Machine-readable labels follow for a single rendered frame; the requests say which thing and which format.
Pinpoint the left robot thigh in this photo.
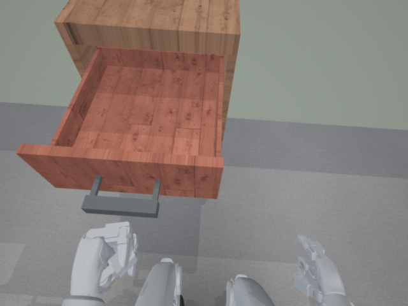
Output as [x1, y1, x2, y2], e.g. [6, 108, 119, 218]
[135, 262, 182, 306]

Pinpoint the robot thigh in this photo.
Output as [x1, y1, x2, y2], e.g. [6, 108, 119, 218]
[226, 277, 275, 306]
[135, 262, 182, 306]

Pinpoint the left robot hand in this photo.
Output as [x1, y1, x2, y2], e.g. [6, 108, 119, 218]
[70, 221, 139, 298]

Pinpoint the cabinet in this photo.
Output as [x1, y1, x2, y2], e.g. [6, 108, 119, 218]
[54, 0, 240, 148]

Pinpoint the robot right forearm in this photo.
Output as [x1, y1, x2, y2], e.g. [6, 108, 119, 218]
[321, 293, 354, 306]

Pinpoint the drawer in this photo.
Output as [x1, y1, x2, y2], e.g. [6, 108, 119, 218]
[16, 46, 224, 199]

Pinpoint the right robot hand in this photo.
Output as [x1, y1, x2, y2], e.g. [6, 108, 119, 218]
[293, 234, 346, 304]

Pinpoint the handle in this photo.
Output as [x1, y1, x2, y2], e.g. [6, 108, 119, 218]
[81, 175, 161, 218]

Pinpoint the right robot thigh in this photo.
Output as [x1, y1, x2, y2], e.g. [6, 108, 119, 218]
[226, 277, 275, 306]

